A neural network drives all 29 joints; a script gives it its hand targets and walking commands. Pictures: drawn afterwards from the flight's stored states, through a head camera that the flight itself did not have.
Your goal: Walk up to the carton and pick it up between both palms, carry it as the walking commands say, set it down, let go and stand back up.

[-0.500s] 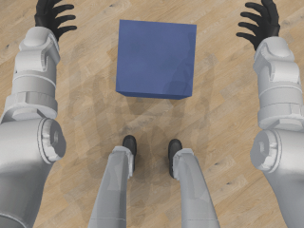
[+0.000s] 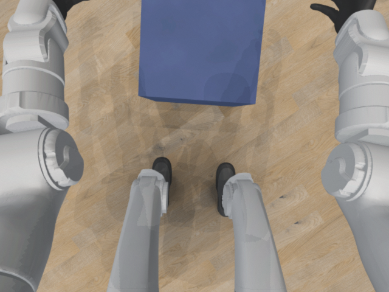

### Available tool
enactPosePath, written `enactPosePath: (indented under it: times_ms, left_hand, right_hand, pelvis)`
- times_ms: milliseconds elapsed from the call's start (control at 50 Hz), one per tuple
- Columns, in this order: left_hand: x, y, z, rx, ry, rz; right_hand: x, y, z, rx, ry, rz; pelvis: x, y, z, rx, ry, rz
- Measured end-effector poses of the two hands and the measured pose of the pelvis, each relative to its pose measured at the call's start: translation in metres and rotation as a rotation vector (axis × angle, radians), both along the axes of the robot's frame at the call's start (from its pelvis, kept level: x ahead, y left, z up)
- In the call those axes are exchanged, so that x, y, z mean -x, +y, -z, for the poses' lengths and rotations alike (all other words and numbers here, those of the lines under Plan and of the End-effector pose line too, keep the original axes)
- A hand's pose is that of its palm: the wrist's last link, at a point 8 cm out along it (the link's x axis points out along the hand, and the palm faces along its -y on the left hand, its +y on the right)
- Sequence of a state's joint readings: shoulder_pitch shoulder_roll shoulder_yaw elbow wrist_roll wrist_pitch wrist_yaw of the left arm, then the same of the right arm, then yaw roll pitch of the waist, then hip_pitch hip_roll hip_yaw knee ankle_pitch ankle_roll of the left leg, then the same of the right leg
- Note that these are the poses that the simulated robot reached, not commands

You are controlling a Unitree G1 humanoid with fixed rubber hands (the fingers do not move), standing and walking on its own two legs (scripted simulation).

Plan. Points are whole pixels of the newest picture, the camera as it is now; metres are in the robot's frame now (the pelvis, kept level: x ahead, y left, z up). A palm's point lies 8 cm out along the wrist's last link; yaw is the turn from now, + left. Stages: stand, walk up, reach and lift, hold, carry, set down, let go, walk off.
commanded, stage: reach and lift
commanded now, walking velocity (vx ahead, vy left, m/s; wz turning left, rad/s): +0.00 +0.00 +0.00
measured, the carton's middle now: (198, 57) +0.55 +0.00 -0.46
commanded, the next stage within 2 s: none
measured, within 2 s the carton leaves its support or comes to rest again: neither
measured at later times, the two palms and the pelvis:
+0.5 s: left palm (96, 35) +0.55 +0.23 -0.27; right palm (299, 43) +0.55 -0.21 -0.27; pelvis -0.02 +0.00 -0.15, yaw +0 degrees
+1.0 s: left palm (117, 52) +0.54 +0.22 -0.40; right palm (274, 60) +0.54 -0.20 -0.40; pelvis -0.03 +0.00 -0.24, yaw +0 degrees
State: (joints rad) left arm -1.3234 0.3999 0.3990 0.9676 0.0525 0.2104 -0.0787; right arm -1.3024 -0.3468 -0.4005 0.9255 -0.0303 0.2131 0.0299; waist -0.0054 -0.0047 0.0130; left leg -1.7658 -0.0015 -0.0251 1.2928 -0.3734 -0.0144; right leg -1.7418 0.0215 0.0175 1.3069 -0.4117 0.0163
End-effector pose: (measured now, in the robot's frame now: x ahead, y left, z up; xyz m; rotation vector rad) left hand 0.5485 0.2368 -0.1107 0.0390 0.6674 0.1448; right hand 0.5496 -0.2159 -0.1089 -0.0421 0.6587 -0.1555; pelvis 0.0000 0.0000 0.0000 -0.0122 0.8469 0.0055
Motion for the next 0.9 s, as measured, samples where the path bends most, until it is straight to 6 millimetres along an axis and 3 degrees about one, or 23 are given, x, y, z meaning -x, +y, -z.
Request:
enactPosePath:
  times_ms: [420,900]
  left_hand:
    - [0.001,-0.002,0.138,-0.018,0.001,-0.025]
    - [0.008,-0.012,0.273,-0.026,0.038,-0.028]
  right_hand:
    - [-0.002,0.004,0.140,0.002,0.001,-0.001]
    - [0.009,0.012,0.278,0.007,0.049,-0.006]
  pelvis:
    - [0.020,-0.002,0.128,-0.004,-0.022,0.005]
    - [0.033,-0.001,0.225,-0.005,-0.197,0.012]
